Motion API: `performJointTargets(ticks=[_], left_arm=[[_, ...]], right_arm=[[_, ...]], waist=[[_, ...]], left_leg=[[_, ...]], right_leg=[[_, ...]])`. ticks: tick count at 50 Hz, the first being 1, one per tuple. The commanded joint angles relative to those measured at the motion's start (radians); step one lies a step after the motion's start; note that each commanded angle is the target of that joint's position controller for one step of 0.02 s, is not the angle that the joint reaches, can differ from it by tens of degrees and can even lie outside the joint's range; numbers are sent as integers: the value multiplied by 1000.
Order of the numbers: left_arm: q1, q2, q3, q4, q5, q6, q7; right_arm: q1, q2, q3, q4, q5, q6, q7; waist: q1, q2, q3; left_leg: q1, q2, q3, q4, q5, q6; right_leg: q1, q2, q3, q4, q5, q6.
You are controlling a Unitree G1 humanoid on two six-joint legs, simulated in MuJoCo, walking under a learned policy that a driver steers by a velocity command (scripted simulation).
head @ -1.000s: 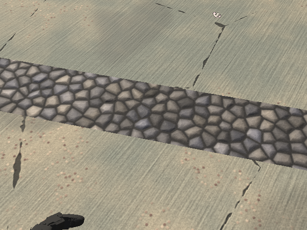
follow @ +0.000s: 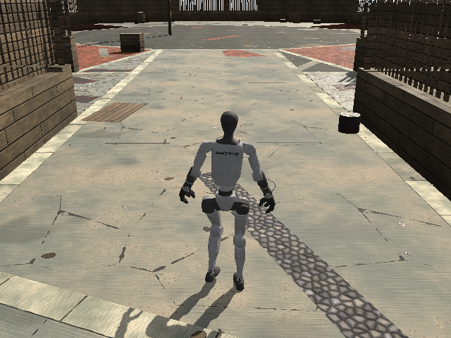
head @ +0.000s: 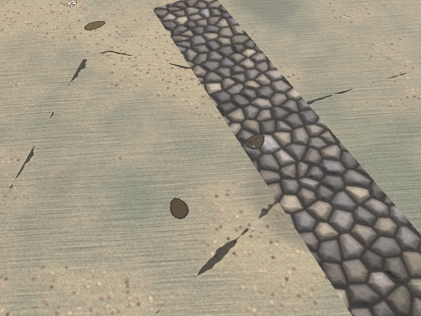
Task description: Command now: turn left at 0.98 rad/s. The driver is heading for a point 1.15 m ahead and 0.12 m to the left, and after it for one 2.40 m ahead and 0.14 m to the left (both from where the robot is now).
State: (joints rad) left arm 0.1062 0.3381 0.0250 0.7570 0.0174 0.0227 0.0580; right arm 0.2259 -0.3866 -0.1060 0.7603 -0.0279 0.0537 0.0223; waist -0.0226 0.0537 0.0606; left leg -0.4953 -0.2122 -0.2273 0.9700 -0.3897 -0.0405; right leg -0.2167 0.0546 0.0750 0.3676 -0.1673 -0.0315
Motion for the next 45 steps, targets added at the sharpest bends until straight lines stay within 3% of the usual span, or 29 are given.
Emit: performJointTargets(ticks=[1, 5, 10, 11, 13, 14, 16, 18, 22, 23, 24, 25, 26, 27, 28, 29, 30, 31, 32, 33, 34, 38, 41, 43, 45], left_arm=[[-62, 105, 16, -100, 3, -6, -3], [73, 118, 27, -74, 10, -6, -11], [116, 120, 45, -64, 13, -11, -25], [139, 126, 51, -63, 18, -15, -31], [170, 148, 64, -60, 24, -28, -42], [176, 161, 72, -60, 24, -34, -45], [205, 167, 81, -51, 25, -47, -48], [245, 165, 85, -32, 25, -55, -52], [299, 161, 86, 5, 27, -52, -56], [318, 151, 79, 22, 25, -49, -58], [300, 150, 73, 32, 22, -48, -60], [262, 149, 67, 38, 8, -51, -60], [232, 133, 53, 35, -6, -61, -64], [169, 63, 25, -29, 2, -68, -78], [100, 65, 30, -101, 12, -74, -79], [50, 120, 43, -81, 0, -72, -74], [99, 110, 42, -57, -20, -80, -86], [174, 106, 46, -10, -20, -78, -102], [234, 91, 50, 34, -6, -61, -110], [280, 68, 45, 53, -3, -45, -116], [281, 62, 46, 66, -9, -33, -121], [131, 7, 30, 26, -28, -32, -129], [37, -18, 9, -19, -16, -38, -133], [39, -11, 0, -32, -13, -32, -134], [159, 35, 12, -10, -8, -15, -129]], right_arm=[[77, -102, -19, -31, 6, 16, 25], [-21, -67, 3, -63, 19, 24, 36], [-94, -25, 22, -105, 25, 28, 49], [-122, -23, 25, -118, 23, 30, 54], [-202, -37, 23, -157, 15, 35, 74], [-239, -43, 21, -175, 12, 37, 85], [-302, -37, 21, -199, 10, 35, 98], [-346, -19, 27, -215, 6, 29, 103], [-402, 2, 41, -233, -3, 22, 114], [-394, 13, 50, -230, -15, 16, 113], [-324, 23, 56, -207, -22, 5, 104], [-168, 28, 57, -148, -29, -12, 88], [90, -5, 39, -44, -36, -31, 60], [276, -135, 4, 3, -36, -43, 25], [243, -253, -13, -33, -11, -49, -1], [175, -183, 7, -38, -21, -55, -15], [163, -124, 26, -23, -27, -64, -23], [109, -83, 39, -14, -22, -74, -25], [50, -48, 52, -14, -9, -86, -27], [29, -35, 59, -22, 1, -101, -25], [27, -14, 65, -18, 2, -117, -19], [72, 16, 72, 30, -2, -164, -8], [103, 44, 89, 69, 6, -171, -23], [95, 7, 86, 71, 9, -174, -48], [86, -70, 65, 71, 0, -167, -82]], waist=[[-16, -157, -70], [50, -182, -46], [63, -213, -67], [79, -213, -90], [107, -221, -74], [113, -219, -50], [125, -175, -14], [136, -144, 3], [142, -142, 24], [134, -137, 34], [89, -142, 32], [2, -119, -6], [-125, -16, -119], [-223, 255, -220], [-189, 320, -225], [-174, 81, -93], [-128, 29, -47], [-57, 21, -17], [-1, 32, 5], [25, 90, -6], [34, 72, 5], [34, 30, 105], [43, 10, 116], [81, 21, 60], [169, 73, -43]], left_leg=[[-75, 103, 111, 288, 13, -12], [-153, 174, 177, 160, 17, -34], [-99, 230, 241, 9, 3, -29], [-79, 241, 254, -20, 16, -16], [-91, 269, 260, -62, 15, 10], [-115, 277, 262, -79, 6, 20], [-154, 287, 266, -115, -10, 42], [-173, 293, 277, -147, -23, 69], [-135, 281, 323, -208, -35, 119], [-72, 263, 326, -254, -64, 132], [54, 223, 346, -319, -84, 147], [288, 165, 372, -414, -19, 165], [658, 114, 360, -487, 77, 194], [972, 380, -25, -627, -264, 233], [962, 584, -397, -764, -337, 275], [860, 591, -280, -734, -88, 248], [774, 536, -86, -698, 123, 211], [700, 469, 36, -705, 214, 161], [646, 413, 133, -718, 296, 108], [565, 406, 186, -736, 392, 76], [519, 389, 231, -759, 482, 51], [432, 353, 366, -865, 700, 26], [486, 353, 449, -873, 956, 22], [486, 367, 485, -804, 1360, 6], [555, 420, 480, -611, 1696, -6]], right_leg=[[64, -253, 82, -83, 245, -145], [213, -266, 0, -45, 408, -145], [252, -324, -87, -13, 525, -159], [251, -343, -87, -50, 335, -154], [250, -388, -32, -166, -198, -146], [259, -412, -6, -208, -339, -140], [301, -447, -1, -245, -409, -128], [350, -461, -41, -248, -375, -115], [375, -459, -165, -217, -262, -85], [326, -452, -195, -198, -183, -85], [247, -432, -247, -148, 3, -79], [124, -388, -329, -7, 275, -69], [-65, -315, -412, 265, 469, -56], [-436, -202, -406, 652, -100, -12], [-689, -101, -221, 890, -404, -6], [-767, -119, -77, 954, -273, -26], [-708, -127, -16, 917, -185, -44], [-648, -139, -10, 872, -127, -43], [-617, -139, -15, 879, -85, -34], [-547, -142, -24, 872, -47, -22], [-522, -130, -40, 893, -17, -14], [-561, -96, -95, 768, 144, -28], [-551, -81, -202, 609, 171, -71], [-363, -20, -288, 481, 160, -106], [-188, 34, -305, 456, 102, -138]])
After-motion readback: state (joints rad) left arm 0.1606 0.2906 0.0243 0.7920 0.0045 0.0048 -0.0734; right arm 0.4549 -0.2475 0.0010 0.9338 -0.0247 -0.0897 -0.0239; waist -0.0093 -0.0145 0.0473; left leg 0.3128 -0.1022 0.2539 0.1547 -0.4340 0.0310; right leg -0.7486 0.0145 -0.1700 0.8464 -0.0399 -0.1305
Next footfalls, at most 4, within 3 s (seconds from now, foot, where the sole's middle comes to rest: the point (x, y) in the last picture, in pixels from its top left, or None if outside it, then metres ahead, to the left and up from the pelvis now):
0.52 left None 0.08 0.18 -0.78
0.96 right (136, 305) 0.49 0.30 -0.78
1.36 left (78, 204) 0.87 0.55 -0.78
1.78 right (161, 136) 1.18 0.25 -0.78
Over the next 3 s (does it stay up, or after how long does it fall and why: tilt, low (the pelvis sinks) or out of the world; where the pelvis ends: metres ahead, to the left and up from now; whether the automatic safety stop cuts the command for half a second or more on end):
stays up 1.24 0.32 0.00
